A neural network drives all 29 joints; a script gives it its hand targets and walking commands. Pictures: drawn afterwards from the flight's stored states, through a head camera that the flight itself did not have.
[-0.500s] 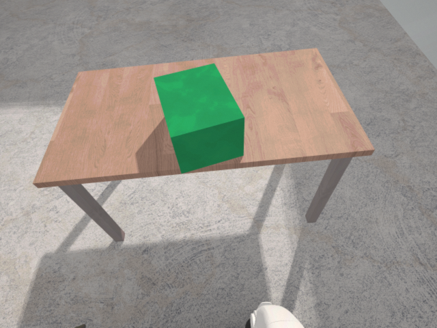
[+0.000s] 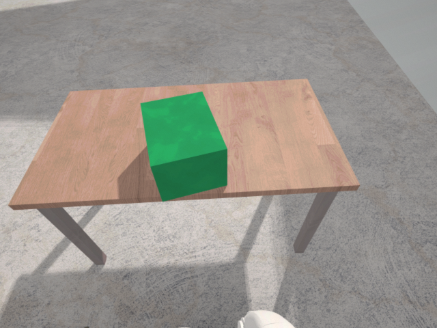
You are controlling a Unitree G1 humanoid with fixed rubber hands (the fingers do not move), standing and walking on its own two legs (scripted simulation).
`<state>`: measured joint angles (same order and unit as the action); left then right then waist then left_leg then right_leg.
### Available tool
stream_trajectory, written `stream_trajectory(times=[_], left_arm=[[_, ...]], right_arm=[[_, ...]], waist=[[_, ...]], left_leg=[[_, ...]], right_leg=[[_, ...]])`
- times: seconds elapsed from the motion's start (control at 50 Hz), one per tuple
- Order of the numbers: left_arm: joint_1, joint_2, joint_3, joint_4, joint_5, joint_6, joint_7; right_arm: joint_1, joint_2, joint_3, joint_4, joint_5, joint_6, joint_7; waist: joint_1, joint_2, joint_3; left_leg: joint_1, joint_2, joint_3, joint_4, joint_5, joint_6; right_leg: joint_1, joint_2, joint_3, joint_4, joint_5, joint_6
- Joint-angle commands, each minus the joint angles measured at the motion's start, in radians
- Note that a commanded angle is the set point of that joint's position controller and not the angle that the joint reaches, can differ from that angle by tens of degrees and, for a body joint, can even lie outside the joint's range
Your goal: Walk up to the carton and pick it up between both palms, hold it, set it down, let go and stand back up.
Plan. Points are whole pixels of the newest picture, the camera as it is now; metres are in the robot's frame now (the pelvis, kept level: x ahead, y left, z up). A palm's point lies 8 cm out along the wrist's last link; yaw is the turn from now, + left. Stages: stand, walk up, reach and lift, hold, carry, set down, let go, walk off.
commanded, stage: walk up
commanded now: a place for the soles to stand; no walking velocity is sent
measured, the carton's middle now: (183, 143) +0.63 +0.11 -0.09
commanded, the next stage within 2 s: none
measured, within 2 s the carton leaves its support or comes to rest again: neither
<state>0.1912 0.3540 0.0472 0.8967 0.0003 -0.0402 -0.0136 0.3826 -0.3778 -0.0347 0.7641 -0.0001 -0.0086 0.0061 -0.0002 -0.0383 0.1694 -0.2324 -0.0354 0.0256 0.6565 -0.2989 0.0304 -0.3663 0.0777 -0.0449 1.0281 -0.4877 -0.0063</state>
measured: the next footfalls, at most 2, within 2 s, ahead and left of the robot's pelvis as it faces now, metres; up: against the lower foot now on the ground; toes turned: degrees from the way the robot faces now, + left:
right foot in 0.12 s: +0.05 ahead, -0.11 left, +0.00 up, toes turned +2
left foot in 0.56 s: +0.19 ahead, +0.16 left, +0.00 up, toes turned -1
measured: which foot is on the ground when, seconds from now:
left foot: down 0.00-0.10, up 0.12-0.54, down 0.56-1.00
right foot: up 0.00-0.10, down 0.12-0.60, up 0.62-1.00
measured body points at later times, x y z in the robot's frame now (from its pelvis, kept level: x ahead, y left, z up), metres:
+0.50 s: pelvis +0.04 +0.03 -0.02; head +0.08 +0.00 +0.42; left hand -0.01 +0.35 -0.11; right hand +0.19 -0.26 -0.15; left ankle +0.13 +0.15 -0.70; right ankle +0.01 -0.11 -0.72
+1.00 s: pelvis +0.11 +0.14 +0.02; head +0.15 +0.15 +0.47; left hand +0.16 +0.46 -0.10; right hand +0.14 -0.17 -0.08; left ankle +0.15 +0.16 -0.72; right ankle +0.11 -0.01 -0.66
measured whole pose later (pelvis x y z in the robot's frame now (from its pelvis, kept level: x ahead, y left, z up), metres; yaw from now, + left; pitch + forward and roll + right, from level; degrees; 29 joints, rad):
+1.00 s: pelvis +0.11 +0.14 +0.02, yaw +1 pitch -4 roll -2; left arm 0.25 0.39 0.04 0.92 0.00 -0.05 0.01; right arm 0.39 -0.37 -0.06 0.78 0.00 -0.01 0.04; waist 0.00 0.01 0.16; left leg -0.17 -0.12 0.02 0.42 -0.17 0.08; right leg -0.36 -0.02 0.02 0.94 -0.35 0.01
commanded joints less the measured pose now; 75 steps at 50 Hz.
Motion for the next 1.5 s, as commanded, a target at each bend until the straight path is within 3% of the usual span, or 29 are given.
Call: stream_trajectory(times=[0.0,0.02,0.04,0.06,0.08,0.12,0.18,0.26,0.44,0.48,0.52,0.54,0.58,0.62,0.78,0.92,0.96,0.98,1.0,1.02,1.06,1.08,1.14,1.16,1.2,1.26,1.3,1.34,1.48], left_arm=[[0.378,0.264,0.112,0.024,-0.003,-0.009,-0.024],[0.518,0.27,0.12,0.081,0.001,-0.032,-0.005],[0.503,0.335,0.125,0.062,0.02,-0.056,0.018],[0.381,0.364,0.108,0.014,0.015,-0.068,0.037],[0.277,0.372,0.111,-0.02,0.017,-0.069,0.049],[0.234,0.331,0.116,-0.031,0.015,-0.075,0.063],[0.202,0.339,0.106,-0.046,0.013,-0.091,0.07],[0.275,0.307,0.108,-0.049,0.022,-0.103,0.079],[0.269,0.369,0.116,-0.09,0.033,-0.097,0.075],[0.169,0.376,0.11,-0.113,0.035,-0.094,0.071],[0.121,0.265,0.073,-0.125,0.032,-0.09,0.065],[0.213,0.162,0.033,-0.116,0.02,-0.089,0.056],[0.219,0.29,0.054,-0.085,0.02,-0.068,0.056],[0.16,0.348,0.073,-0.055,0.018,-0.048,0.052],[0.208,0.28,0.059,-0.005,-0.004,-0.01,0.025],[0.232,0.282,0.072,-0.011,0.008,0.004,0.049],[0.374,0.292,0.092,0.016,0.013,-0.009,0.067],[0.459,0.288,0.104,0.04,0.015,-0.021,0.075],[0.364,0.284,0.106,0.022,0.015,-0.024,0.082],[0.185,0.275,0.095,-0.03,0.02,-0.028,0.086],[-0.011,0.24,0.073,-0.104,0.038,-0.023,0.089],[-0.116,0.316,0.081,-0.125,0.034,-0.023,0.086],[-0.284,0.31,0.067,-0.147,0.047,-0.026,0.061],[-0.265,0.261,0.062,-0.14,0.06,-0.014,0.057],[-0.082,0.143,0.028,-0.12,0.065,0.017,0.039],[0.057,0.245,0.065,-0.093,0.063,0.062,0.0],[-0.007,0.313,0.079,-0.089,0.062,0.069,-0.001],[-0.069,0.325,0.096,-0.079,0.048,0.072,-0.007],[-0.103,0.279,0.092,-0.134,0.053,0.086,-0.018]], right_arm=[[-0.347,-0.26,-0.075,-0.135,-0.049,-0.031,0.0],[-0.322,-0.205,-0.069,-0.129,-0.056,-0.022,0.001],[-0.229,-0.091,-0.037,-0.116,-0.048,-0.02,0.0],[-0.143,-0.123,-0.046,-0.11,-0.038,-0.021,-0.007],[-0.06,-0.188,-0.064,-0.076,-0.034,-0.021,-0.008],[-0.05,-0.23,-0.08,-0.048,-0.045,-0.015,0.002],[-0.142,-0.248,-0.094,-0.04,-0.032,-0.001,0.013],[-0.175,-0.215,-0.082,-0.035,-0.033,0.009,0.022],[-0.316,-0.225,-0.07,-0.076,-0.038,-0.012,0.039],[-0.204,-0.233,-0.082,-0.046,-0.037,-0.026,0.041],[0.143,-0.298,-0.129,0.075,-0.042,-0.05,0.025],[0.163,-0.337,-0.141,0.064,-0.037,-0.054,0.01],[0.062,-0.361,-0.136,0.024,0.004,-0.052,0.009],[-0.047,-0.332,-0.12,0.008,0.01,-0.034,0.013],[-0.035,-0.257,-0.111,-0.017,0.007,-0.05,0.014],[-0.053,-0.217,-0.123,-0.079,-0.012,-0.01,0.008],[-0.145,-0.21,-0.131,-0.116,-0.012,0.008,0.008],[-0.213,-0.191,-0.121,-0.136,0.009,0.014,0.004],[-0.136,-0.102,-0.082,-0.125,0.025,0.001,-0.002],[-0.03,-0.095,-0.071,-0.097,0.015,-0.004,-0.009],[0.088,-0.171,-0.082,-0.009,-0.003,0.0,0.0],[0.099,-0.26,-0.108,0.02,-0.001,0.008,0.015],[0.268,-0.267,-0.138,0.095,0.02,0.001,0.025],[0.38,-0.244,-0.136,0.141,0.022,-0.023,0.013],[0.321,-0.283,-0.137,0.147,0.0,-0.07,-0.027],[0.083,-0.348,-0.133,0.035,-0.019,-0.085,-0.074],[-0.002,-0.411,-0.141,0.014,-0.01,-0.095,-0.089],[0.017,-0.369,-0.135,0.023,-0.019,-0.111,-0.098],[0.168,-0.334,-0.136,-0.004,-0.006,-0.129,-0.113]], waist=[[0.209,0.287,0.038],[0.261,0.106,0.016],[0.232,-0.163,0.047],[0.127,-0.17,0.058],[0.052,-0.054,-0.01],[0.022,0.078,-0.119],[0.012,0.052,-0.009],[0.022,-0.024,-0.048],[0.053,-0.162,-0.112],[-0.021,-0.165,-0.153],[-0.18,0.079,-0.33],[-0.139,0.331,-0.367],[-0.099,0.208,-0.275],[-0.048,0.108,-0.049],[0.027,0.272,0.056],[0.02,0.286,-0.122],[0.115,0.193,-0.198],[0.214,0.039,-0.21],[0.188,-0.235,-0.264],[0.068,-0.277,-0.3],[-0.049,-0.092,-0.3],[-0.086,-0.172,-0.226],[-0.213,-0.28,-0.171],[-0.254,-0.178,-0.209],[-0.157,0.15,-0.077],[0.019,0.055,-0.027],[0.014,0.097,0.093],[0.013,0.056,0.188],[-0.007,0.229,0.051]], left_leg=[[-0.658,0.225,-0.255,-0.219,-0.487,0.153],[-0.65,0.101,-0.167,0.119,-0.352,0.097],[-0.628,-0.066,-0.171,0.451,-0.197,0.046],[-0.655,-0.094,-0.214,0.523,-0.176,-0.005],[-0.593,-0.046,-0.223,0.507,-0.134,-0.009],[-0.544,0.007,-0.206,0.519,-0.129,0.009],[-0.494,0.049,-0.247,0.586,-0.05,0.012],[-0.558,0.044,-0.211,0.509,0.003,0.012],[-0.519,0.135,-0.117,0.232,-0.172,0.03],[-0.308,0.133,-0.097,0.113,-0.15,0.054],[0.26,0.066,-0.149,-0.086,-0.075,0.093],[0.373,0.219,-0.45,-0.164,-0.166,0.092],[0.333,0.353,-0.91,-0.395,-0.307,0.137],[-0.023,0.331,-0.834,-0.489,-0.52,0.047],[-0.074,0.099,-0.363,-0.533,0.04,-0.233],[0.187,0.054,-0.198,-0.398,0.65,-0.269],[0.17,0.041,-0.169,-0.116,0.884,-0.28],[0.055,-0.032,-0.096,0.19,0.839,-0.274],[-0.156,-0.064,-0.103,0.436,0.307,-0.18],[-0.353,-0.064,-0.192,0.534,-0.215,-0.116],[-0.239,0.015,-0.284,0.593,-0.232,-0.059],[-0.115,0.067,-0.299,0.677,-0.283,-0.049],[0.21,0.111,-0.273,0.309,-0.341,0.006],[0.316,0.157,-0.31,-0.064,-0.17,0.02],[0.243,0.166,-0.542,-0.325,-0.052,-0.096],[0.104,0.283,-0.737,-0.277,-0.014,0.016],[-0.115,0.348,-0.871,-0.372,-0.141,0.134],[-0.18,0.308,-0.838,-0.368,-0.139,0.116],[0.077,0.287,-0.608,-0.115,0.626,0.167]], right_leg=[[0.388,-0.145,0.136,-0.262,-0.071,-0.08],[0.501,-0.152,0.16,-0.499,0.033,-0.047],[0.411,-0.28,0.468,-0.735,-0.017,0.01],[0.376,-0.39,0.73,-0.758,0.266,0.04],[0.4,-0.425,0.731,-0.7,0.488,-0.002],[0.407,-0.392,0.571,-0.603,0.667,-0.051],[0.193,-0.42,0.603,-0.692,0.428,-0.014],[0.292,-0.344,0.437,-0.595,0.681,0.009],[0.337,-0.443,0.431,-0.521,0.538,-0.217],[0.217,-0.43,0.356,-0.449,0.524,-0.22],[-0.044,-0.251,0.147,0.08,0.597,-0.118],[-0.222,-0.153,0.078,0.272,0.112,-0.048],[-0.423,-0.036,0.102,0.308,-0.072,-0.027],[-0.329,-0.117,0.126,0.309,0.023,-0.047],[-0.091,-0.104,0.087,0.061,0.225,-0.023],[0.077,-0.072,-0.04,-0.359,0.041,-0.005],[0.245,-0.107,-0.044,-0.727,0.053,-0.065],[0.402,-0.137,-0.048,-0.955,0.286,-0.108],[0.533,-0.303,0.204,-0.853,0.48,-0.155],[0.566,-0.424,0.412,-0.687,0.492,-0.235],[0.254,-0.47,0.468,-0.725,0.044,-0.293],[-0.06,-0.571,0.536,-0.804,-0.117,-0.315],[-0.348,-0.39,0.249,-0.639,-0.141,-0.192],[-0.298,-0.27,0.112,-0.348,-0.089,-0.107],[-0.368,-0.068,0.106,0.121,-0.008,-0.036],[-0.39,-0.074,0.228,0.225,0.006,-0.039],[-0.376,-0.136,0.26,0.223,0.017,-0.015],[-0.354,-0.165,0.276,0.228,0.075,-0.001],[-0.38,-0.173,0.185,0.153,0.055,-0.019]])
